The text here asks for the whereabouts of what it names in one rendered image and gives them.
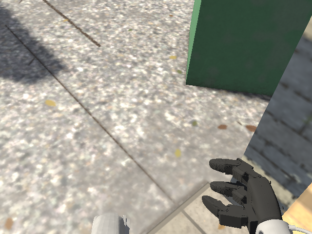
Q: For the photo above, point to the robot right forearm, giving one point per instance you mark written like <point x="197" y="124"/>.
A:
<point x="273" y="226"/>

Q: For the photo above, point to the left robot thigh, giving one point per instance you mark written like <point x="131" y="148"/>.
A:
<point x="111" y="223"/>

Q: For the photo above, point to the right robot hand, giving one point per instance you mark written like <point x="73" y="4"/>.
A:
<point x="257" y="198"/>

